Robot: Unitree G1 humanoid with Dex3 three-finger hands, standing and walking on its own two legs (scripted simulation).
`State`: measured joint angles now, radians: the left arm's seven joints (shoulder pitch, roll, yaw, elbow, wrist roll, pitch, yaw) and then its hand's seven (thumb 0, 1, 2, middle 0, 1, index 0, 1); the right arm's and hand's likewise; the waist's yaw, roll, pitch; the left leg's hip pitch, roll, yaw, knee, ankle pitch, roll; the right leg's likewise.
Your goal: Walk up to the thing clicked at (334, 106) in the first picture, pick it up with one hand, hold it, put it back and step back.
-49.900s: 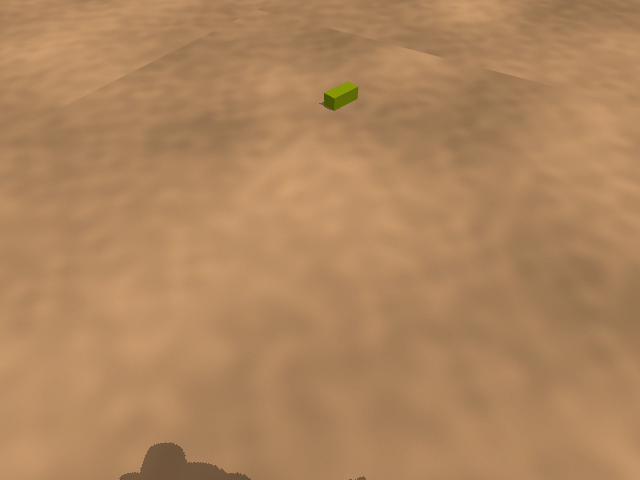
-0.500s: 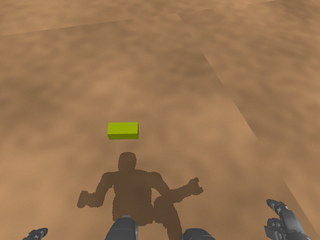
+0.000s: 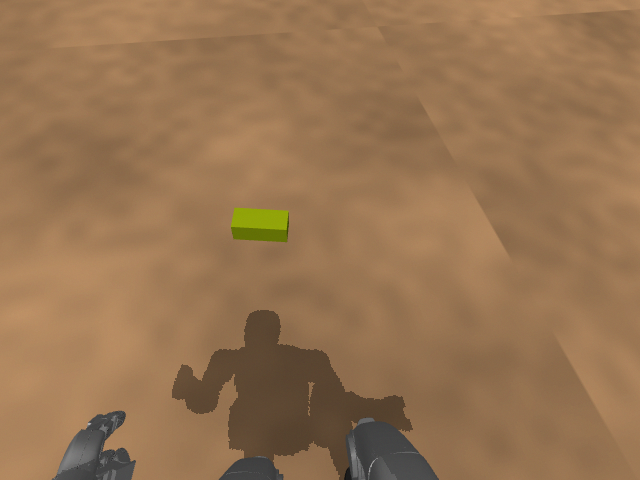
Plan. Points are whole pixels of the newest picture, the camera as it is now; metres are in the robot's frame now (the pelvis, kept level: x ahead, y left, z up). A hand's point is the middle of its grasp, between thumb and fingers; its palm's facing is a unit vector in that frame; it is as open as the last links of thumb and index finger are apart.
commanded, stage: step back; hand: left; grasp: from above
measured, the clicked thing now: (261, 225) +0.96 +0.18 -0.72
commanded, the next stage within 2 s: stand in 1.38 s
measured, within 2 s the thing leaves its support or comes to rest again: neither
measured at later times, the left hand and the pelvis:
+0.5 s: hand out of the picture -0.09 +0.23 -0.12, palm faces -0.02 -0.90 -0.44, open 7.4 cm; pelvis -0.13 -0.05 +0.01, yaw -2 degrees
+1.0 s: hand out of the picture -0.03 +0.20 -0.13, palm faces +0.02 -0.92 -0.40, open 7.4 cm; pelvis -0.11 -0.07 +0.00, yaw +1 degrees
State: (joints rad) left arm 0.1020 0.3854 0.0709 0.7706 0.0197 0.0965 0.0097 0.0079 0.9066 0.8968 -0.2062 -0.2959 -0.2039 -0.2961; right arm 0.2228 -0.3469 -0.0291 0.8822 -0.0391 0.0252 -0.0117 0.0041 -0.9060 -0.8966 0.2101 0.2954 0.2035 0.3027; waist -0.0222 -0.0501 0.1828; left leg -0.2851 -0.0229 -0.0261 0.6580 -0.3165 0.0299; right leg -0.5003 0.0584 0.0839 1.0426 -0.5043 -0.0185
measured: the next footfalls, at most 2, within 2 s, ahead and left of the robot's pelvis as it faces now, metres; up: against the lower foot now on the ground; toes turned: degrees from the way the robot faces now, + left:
right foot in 0.26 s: -0.11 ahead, -0.17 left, +0.00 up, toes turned -2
left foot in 0.58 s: -0.09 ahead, +0.08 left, +0.00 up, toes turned -2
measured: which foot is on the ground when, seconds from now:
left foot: down 0.00-0.28, up 0.30-0.56, down 0.58-0.92, up 0.94-1.00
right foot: up 0.00-0.24, down 0.26-0.64, up 0.66-0.86, down 0.88-1.00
